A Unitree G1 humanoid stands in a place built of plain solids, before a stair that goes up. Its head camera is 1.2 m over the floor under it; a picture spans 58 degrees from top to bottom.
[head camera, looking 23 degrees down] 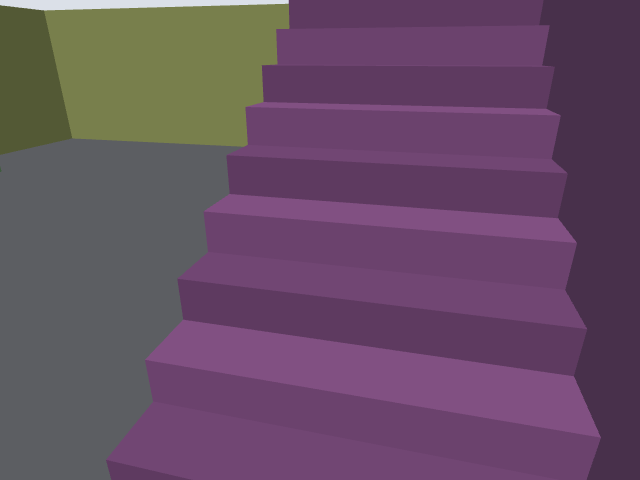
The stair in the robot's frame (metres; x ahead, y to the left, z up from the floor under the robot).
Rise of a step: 0.17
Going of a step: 0.23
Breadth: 1.27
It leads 14 degrees to the right of straight ahead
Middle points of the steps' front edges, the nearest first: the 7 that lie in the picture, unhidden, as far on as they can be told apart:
0.95 -0.08 0.33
1.17 -0.13 0.50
1.39 -0.18 0.66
1.61 -0.24 0.83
1.83 -0.29 1.00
2.06 -0.34 1.16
2.28 -0.40 1.33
